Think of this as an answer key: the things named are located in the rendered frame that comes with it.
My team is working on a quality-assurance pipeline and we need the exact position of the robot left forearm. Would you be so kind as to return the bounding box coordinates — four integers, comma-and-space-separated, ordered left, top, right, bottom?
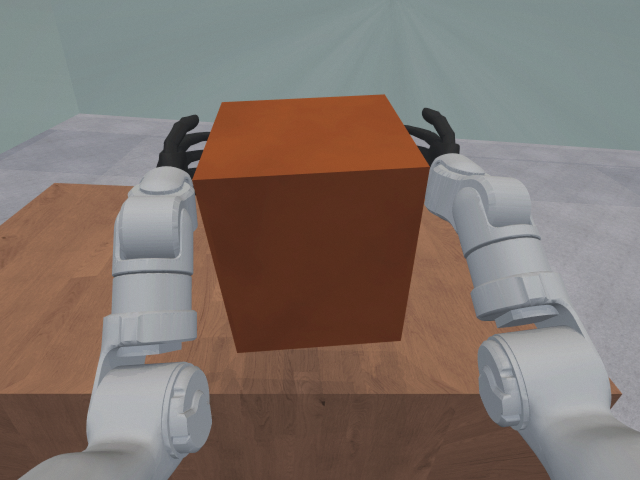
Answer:
86, 166, 198, 441

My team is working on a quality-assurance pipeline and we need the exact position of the carton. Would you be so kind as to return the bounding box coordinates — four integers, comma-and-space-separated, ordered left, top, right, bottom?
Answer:
192, 94, 430, 353

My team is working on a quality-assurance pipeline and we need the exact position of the robot right upper arm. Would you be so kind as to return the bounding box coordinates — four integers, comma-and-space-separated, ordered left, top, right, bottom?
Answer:
478, 325, 640, 480

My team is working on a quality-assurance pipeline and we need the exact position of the robot right hand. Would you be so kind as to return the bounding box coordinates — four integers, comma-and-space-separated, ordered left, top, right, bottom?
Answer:
404, 108, 460, 167

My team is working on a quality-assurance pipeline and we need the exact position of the robot left hand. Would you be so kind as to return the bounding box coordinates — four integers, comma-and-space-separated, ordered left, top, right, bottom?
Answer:
156, 115, 210, 195

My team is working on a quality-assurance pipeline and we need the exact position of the robot left upper arm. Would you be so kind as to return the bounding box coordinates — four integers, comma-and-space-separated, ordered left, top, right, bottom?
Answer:
18, 362, 212, 480

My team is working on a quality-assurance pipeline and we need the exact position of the pedestal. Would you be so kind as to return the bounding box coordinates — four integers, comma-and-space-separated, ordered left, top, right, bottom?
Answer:
0, 183, 622, 480

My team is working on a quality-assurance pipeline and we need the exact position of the robot right forearm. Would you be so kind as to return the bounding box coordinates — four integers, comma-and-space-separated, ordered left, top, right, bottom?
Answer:
424, 153, 611, 407

